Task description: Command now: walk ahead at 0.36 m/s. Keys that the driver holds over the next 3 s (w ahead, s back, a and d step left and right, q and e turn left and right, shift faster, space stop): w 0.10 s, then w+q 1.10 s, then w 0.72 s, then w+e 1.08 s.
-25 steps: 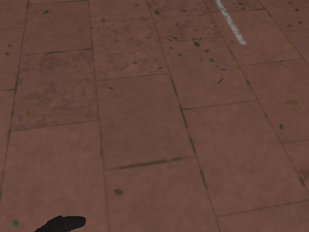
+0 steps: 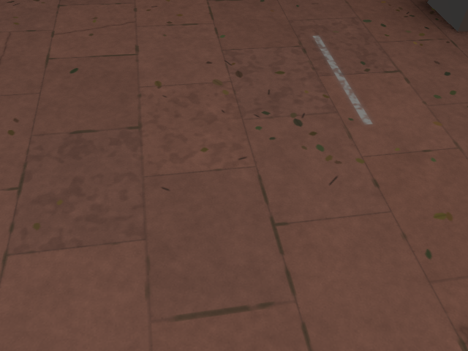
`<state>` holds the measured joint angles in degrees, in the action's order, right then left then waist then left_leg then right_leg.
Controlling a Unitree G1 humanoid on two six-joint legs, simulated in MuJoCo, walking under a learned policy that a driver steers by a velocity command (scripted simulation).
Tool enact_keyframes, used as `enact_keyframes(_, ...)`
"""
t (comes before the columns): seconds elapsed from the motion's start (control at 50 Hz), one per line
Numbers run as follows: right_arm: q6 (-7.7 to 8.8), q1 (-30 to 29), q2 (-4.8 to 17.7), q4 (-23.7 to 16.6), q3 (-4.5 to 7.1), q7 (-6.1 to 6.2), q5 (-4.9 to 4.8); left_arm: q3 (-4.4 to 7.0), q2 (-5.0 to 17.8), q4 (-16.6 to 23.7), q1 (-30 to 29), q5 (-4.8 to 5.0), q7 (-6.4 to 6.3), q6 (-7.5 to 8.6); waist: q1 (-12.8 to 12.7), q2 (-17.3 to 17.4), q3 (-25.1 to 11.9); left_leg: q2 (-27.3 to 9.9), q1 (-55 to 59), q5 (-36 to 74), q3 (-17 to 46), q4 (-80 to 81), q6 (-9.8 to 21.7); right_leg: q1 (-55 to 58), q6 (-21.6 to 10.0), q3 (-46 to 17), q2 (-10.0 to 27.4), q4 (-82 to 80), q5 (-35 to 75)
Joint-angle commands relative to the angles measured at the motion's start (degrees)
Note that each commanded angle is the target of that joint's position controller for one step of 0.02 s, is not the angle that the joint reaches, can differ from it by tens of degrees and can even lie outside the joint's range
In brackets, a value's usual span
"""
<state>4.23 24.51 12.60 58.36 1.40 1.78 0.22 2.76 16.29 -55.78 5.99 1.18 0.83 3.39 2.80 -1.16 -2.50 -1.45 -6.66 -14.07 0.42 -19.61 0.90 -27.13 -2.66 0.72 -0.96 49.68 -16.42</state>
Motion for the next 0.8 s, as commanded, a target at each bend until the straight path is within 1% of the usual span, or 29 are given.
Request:
enact_keyframes(0.02, 1.29, -0.39, 6.61, -2.41, 1.26, -0.24, -0.44, 0.16, 1.55, 3.76, -8.28, -0.38, 0.70, 1.71, 0.13, 7.82, 6.08, -10.78, 5.52, -3.90, 11.61, 13.63, 7.84, -11.42, 1.41, 0.53, 2.89, -4.65, 5.25)
enact_keyframes(0.06, 0.93, 1.27, 8.36, -1.86, 1.67, -0.34, -0.29, -0.59, 0.43, 4.38, -10.83, -0.18, 1.05, 1.75, 1.42, 9.22, 6.16, -10.03, 3.09, -2.12, 8.89, 13.36, 8.32, -6.06, 2.12, 2.20, 2.20, -11.21, 6.04)
enact_keyframes(0.1, 0.64, 2.02, 10.63, -1.43, 2.25, -0.77, -0.54, -0.90, 1.39, 4.91, -12.10, 0.38, 1.35, 1.75, 1.75, 10.13, 6.77, -10.90, 1.18, -2.86, 8.83, 12.57, 9.23, -2.13, 2.06, 2.94, 1.77, -15.24, 4.53)
enact_keyframes(0.12, 0.58, 2.24, 10.96, -1.20, 2.33, -1.03, -0.90, -0.93, 2.45, 5.09, -12.27, 0.40, 1.34, 1.84, 1.50, 10.25, 7.29, -11.42, -0.17, -2.72, 9.71, 11.72, 9.49, 0.09, 1.79, 2.68, 1.72, -17.12, 4.22)
enact_keyframes(0.16, 0.22, 0.70, 11.99, -1.38, 2.64, -1.25, -1.63, -0.45, 4.72, 4.07, -8.08, 0.54, 1.24, 2.25, -1.64, 9.83, 6.80, -12.15, -2.57, -2.63, 10.95, 9.00, 8.73, 7.30, 1.08, 2.02, 1.47, -21.82, 5.46)
enact_keyframes(0.18, 0.00, 0.14, 11.80, -1.60, 2.67, -1.17, -1.81, 0.14, 6.13, 2.60, -4.02, 0.55, 0.99, 2.33, -3.60, 9.00, 5.40, -11.18, -4.36, -0.12, 10.29, 5.86, 7.74, 13.10, 0.62, 2.24, 0.90, -23.55, 6.43)
enact_keyframes(0.2, 0.00, -1.33, 10.80, -2.27, 2.25, -1.13, -1.38, 1.33, 8.67, 0.46, 3.14, 0.79, 0.43, 2.50, -6.91, 7.59, 1.96, -9.03, -7.99, 5.73, 8.51, -1.24, 6.16, 22.90, -0.54, 0.33, 2.01, -24.11, 6.90)
enact_keyframes(0.22, -0.08, -2.68, 7.82, -3.96, 1.35, -1.17, -0.54, 2.73, 12.85, -1.56, 13.05, 0.34, -0.08, 2.62, -11.03, -0.12, -5.27, -4.40, -15.21, 2.77, 3.84, -19.08, 3.37, 35.87, -3.30, -10.28, 11.87, -25.45, 5.19)
enact_keyframes(0.24, 1.00, -0.52, 1.84, -6.55, -0.03, -0.82, -0.71, 3.85, 18.03, -2.66, 18.26, -0.02, 0.03, 1.79, -10.21, -17.44, -10.77, 3.00, -32.17, -14.58, -1.05, -37.39, 0.07, 46.87, -10.33, -32.01, 23.88, -33.05, -6.34)
enact_keyframes(0.26, 1.79, -0.91, 6.92, -5.61, 1.38, -0.68, -1.91, 2.34, 12.78, -2.24, 15.97, -0.71, 0.21, 2.16, -9.92, -11.43, -7.92, 1.04, -36.30, -17.33, 6.16, -49.15, 0.25, 42.45, -11.47, -36.68, 24.36, -35.89, -11.76)
enact_keyframes(0.28, 2.12, -2.22, 8.75, -5.83, 2.11, -0.95, -3.03, 1.18, 9.13, -1.03, 11.24, -0.66, 0.24, 2.59, -8.11, -8.57, -2.42, -1.53, -38.76, -11.80, 7.29, -52.38, 1.44, 36.92, -9.42, -29.07, 22.90, -36.41, -10.06)
enact_keyframes(0.3, 1.93, -2.83, 7.89, -5.42, 2.13, -0.87, -3.08, 0.48, 6.79, -0.12, 7.27, -0.61, 0.43, 3.01, -6.29, -6.16, 0.27, -3.59, -37.13, -6.41, 6.63, -52.20, 1.74, 31.89, -7.55, -22.54, 20.28, -37.56, -4.73)
enact_keyframes(0.32, 1.63, -4.17, 7.01, -5.60, 2.36, -0.69, -2.72, 0.14, 5.31, 0.06, 5.33, -0.73, 0.57, 3.17, -5.43, -4.94, 2.83, -4.74, -36.53, -2.55, 6.50, -50.25, 1.85, 28.39, -6.48, -17.21, 18.48, -38.68, 1.68)
enact_keyframes(0.34, 1.10, -4.90, 6.65, -6.01, 2.63, -0.86, -2.46, -0.33, 3.63, -0.39, 4.89, -1.21, 0.50, 3.29, -4.54, -5.07, 3.82, -5.86, -34.41, 0.27, 6.26, -48.63, 2.20, 25.91, -5.03, -11.91, 16.38, -39.31, 7.94)
enact_keyframes(0.36, 0.59, -5.06, 5.70, -6.38, 2.64, -1.28, -2.49, -0.43, 3.01, -0.90, 5.44, -1.60, 0.32, 3.32, -3.94, -5.65, 4.02, -6.18, -33.24, 1.53, 5.77, -47.65, 2.36, 24.95, -4.69, -8.50, 15.40, -39.31, 13.64)
enact_keyframes(0.4, -0.33, -6.58, 4.34, -8.26, 2.66, -1.93, -2.24, -0.33, 3.38, -1.79, 7.46, -1.89, -0.36, 3.47, -3.52, -4.27, 4.28, -6.36, -35.21, 3.36, 4.98, -46.09, 2.15, 25.56, -5.41, -4.18, 15.18, -39.65, 21.27)
enact_keyframes(0.44, -0.71, -9.99, 3.73, -10.75, 2.42, -2.30, -2.11, -0.17, 4.87, -1.97, 8.17, -2.08, -1.00, 3.14, -3.61, -2.44, 5.50, -6.20, -37.69, 6.20, 4.64, -42.02, 1.36, 25.22, -6.38, -1.75, 15.61, -41.03, 23.42)
enact_keyframes(0.5, -0.68, -15.64, 3.00, -14.23, 1.72, -3.06, -1.83, -0.15, 6.28, -1.38, 7.51, -2.29, -1.73, 2.56, -4.07, -1.49, 7.69, -5.57, -36.11, 12.69, 2.24, -30.71, 0.88, 22.93, -5.95, 3.42, 14.61, -42.45, 24.46)
enact_keyframes(0.54, -0.66, -20.20, 2.55, -16.66, 1.22, -3.87, -1.49, 0.00, 7.41, -1.59, 9.62, -1.86, -2.07, 2.33, -5.44, -0.73, 8.61, -4.88, -34.89, 15.38, -0.61, -25.33, 1.33, 23.81, -5.78, 5.94, 15.14, -42.51, 26.35)
enact_keyframes(0.6, -0.57, -25.40, 2.44, -19.97, 0.99, -5.35, -1.54, 0.47, 8.84, -2.10, 12.88, -0.94, -2.44, 1.38, -6.21, 0.10, 9.37, -3.40, -33.72, 14.76, -3.52, -19.10, 3.00, 28.94, -4.66, 9.28, 16.24, -39.80, 33.45)
enact_keyframes(0.64, -0.72, -24.66, 4.20, -21.29, 1.82, -6.05, -1.56, 0.96, 10.43, -1.57, 12.94, -0.83, -2.73, 0.53, -4.33, -1.68, 6.82, -0.49, -28.81, 10.86, -6.11, -17.88, 4.93, 32.55, -3.70, 11.23, 16.93, -33.94, 49.84)
enact_keyframes(0.66, -0.95, -22.60, 5.52, -21.38, 2.48, -6.28, -1.58, 1.29, 11.24, -1.07, 12.77, -0.85, -3.00, 0.00, -2.63, -3.21, 4.83, 1.40, -25.25, 8.06, -7.42, -18.20, 6.06, 33.97, -3.30, 11.91, 17.17, -29.21, 58.74)
enact_keyframes(0.68, -1.17, -17.80, 7.40, -20.60, 3.50, -6.43, -1.69, 1.66, 11.96, -0.36, 12.29, -1.00, -3.29, -0.66, 0.30, -4.38, 2.02, 3.36, -19.25, 5.46, -8.22, -18.28, 7.43, 33.81, -3.03, 12.28, 17.24, -21.52, 64.68)
enact_keyframes(0.7, -1.33, -9.98, 10.28, -18.82, 5.12, -6.10, -1.82, 1.88, 12.25, 0.46, 11.37, -0.91, -3.42, -1.12, 4.60, -3.90, -2.00, 5.17, -7.96, 6.54, -7.82, -15.17, 9.37, 29.84, -2.12, 12.46, 16.29, -10.57, 63.38)
enact_keyframes(0.72, -1.94, -1.19, 14.06, -16.62, 7.13, -4.77, -2.00, 1.61, 11.41, 1.53, 11.63, -1.30, -3.30, -0.83, 8.56, 0.05, -6.21, 2.59, 8.38, 5.98, -0.58, -12.03, 11.71, 18.07, 0.02, 12.32, 13.37, 5.67, 48.39)
enact_keyframes(0.74, -2.07, -2.79, 19.39, -17.15, 7.75, -3.85, -1.97, -1.08, 1.39, 4.33, 17.88, -2.93, -1.83, 0.95, 0.52, 16.00, -10.32, -13.35, 27.70, 0.24, 31.15, -8.61, 22.03, -8.75, 3.27, 9.05, 0.98, 28.58, -10.85)
enact_keyframes(0.76, -1.36, -0.81, 16.01, -18.83, 6.61, -3.78, -1.00, -0.49, 5.72, 6.29, 12.20, -0.78, -0.66, 4.09, 3.76, 10.75, -18.80, -18.39, 30.85, -6.82, 48.72, 1.69, 25.37, -15.03, 2.05, -5.65, -1.50, 35.40, -16.66)
enact_keyframes(0.78, -0.54, -2.85, 13.33, -18.48, 5.87, -3.71, -0.30, 0.55, 8.55, 8.90, 5.17, 1.36, -0.11, 5.50, 4.29, 7.68, -10.29, -16.48, 25.33, -4.23, 41.16, 4.22, 21.56, -19.75, 0.39, -7.17, 1.46, 33.58, -11.00)
enact_keyframes(0.8, 0.13, -6.86, 11.67, -18.96, 5.40, -3.73, -0.69, 0.29, 7.78, 9.45, 4.54, 1.12, -0.26, 6.02, 1.09, 2.06, -4.59, -14.16, 15.87, 1.35, 33.31, 4.57, 19.40, -17.91, -0.26, -7.03, 4.19, 27.99, -5.71)
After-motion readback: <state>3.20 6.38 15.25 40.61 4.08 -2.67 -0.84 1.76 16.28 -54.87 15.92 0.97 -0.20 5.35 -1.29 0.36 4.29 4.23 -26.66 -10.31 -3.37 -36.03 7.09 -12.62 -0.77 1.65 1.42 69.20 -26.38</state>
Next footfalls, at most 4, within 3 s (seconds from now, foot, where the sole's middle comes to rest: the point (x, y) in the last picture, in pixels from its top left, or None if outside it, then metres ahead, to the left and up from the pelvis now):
0.20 right None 0.18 -0.16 -0.79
0.72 left None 0.48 0.10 -0.79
1.22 right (208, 274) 0.82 0.04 -0.79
1.70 left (95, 263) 0.86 0.41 -0.79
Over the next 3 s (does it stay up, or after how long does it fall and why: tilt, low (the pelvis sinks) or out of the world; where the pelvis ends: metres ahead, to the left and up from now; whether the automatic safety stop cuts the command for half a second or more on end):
stays up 1.41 0.58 0.00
